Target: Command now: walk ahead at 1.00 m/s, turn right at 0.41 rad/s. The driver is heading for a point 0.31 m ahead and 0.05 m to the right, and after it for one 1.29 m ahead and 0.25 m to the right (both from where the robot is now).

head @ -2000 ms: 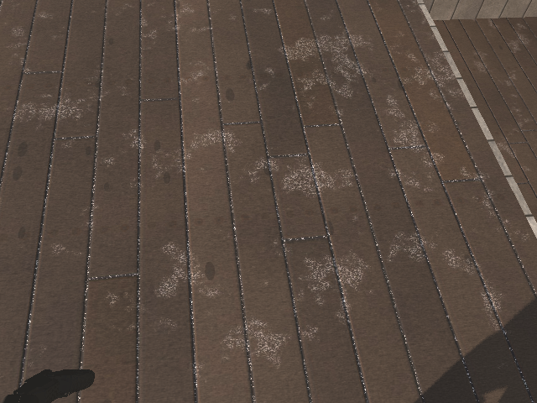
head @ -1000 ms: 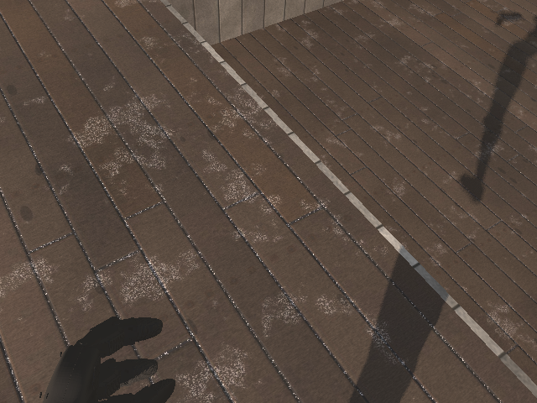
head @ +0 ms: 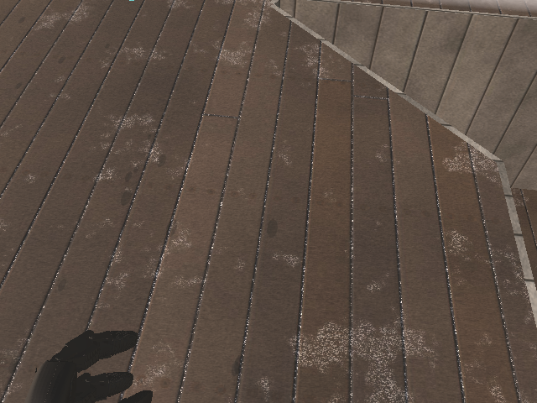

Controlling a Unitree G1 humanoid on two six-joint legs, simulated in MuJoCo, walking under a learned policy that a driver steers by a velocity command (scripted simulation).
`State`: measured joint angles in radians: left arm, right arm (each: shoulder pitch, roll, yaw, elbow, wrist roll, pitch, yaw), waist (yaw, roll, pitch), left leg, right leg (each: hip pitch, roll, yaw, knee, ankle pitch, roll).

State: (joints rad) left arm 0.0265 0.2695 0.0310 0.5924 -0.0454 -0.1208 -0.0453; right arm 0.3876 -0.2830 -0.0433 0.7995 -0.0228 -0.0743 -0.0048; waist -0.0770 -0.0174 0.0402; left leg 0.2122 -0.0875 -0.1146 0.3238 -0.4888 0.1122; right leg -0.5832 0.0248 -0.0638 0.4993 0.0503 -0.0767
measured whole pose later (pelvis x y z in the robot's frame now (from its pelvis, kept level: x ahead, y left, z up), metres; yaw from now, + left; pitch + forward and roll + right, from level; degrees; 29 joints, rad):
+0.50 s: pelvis +0.47 -0.07 +0.00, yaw -24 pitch +2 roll +3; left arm 0.48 0.27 0.06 0.84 -0.03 -0.04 0.00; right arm -0.07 -0.24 -0.02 0.52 0.01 -0.17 0.00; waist 0.11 -0.04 0.04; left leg -0.53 -0.06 -0.08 0.54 -0.06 -0.01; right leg -0.01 0.15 0.31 0.85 -0.51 -0.10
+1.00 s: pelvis +0.84 -0.27 +0.02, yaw -12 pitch -1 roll -2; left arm 0.24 0.26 0.04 0.73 0.01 -0.09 -0.01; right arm 0.36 -0.29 -0.05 0.73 0.06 -0.05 -0.01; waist 0.00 0.04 -0.01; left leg -0.51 0.05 -0.03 1.34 -0.32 0.03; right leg -0.24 -0.03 -0.04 0.56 -0.30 0.03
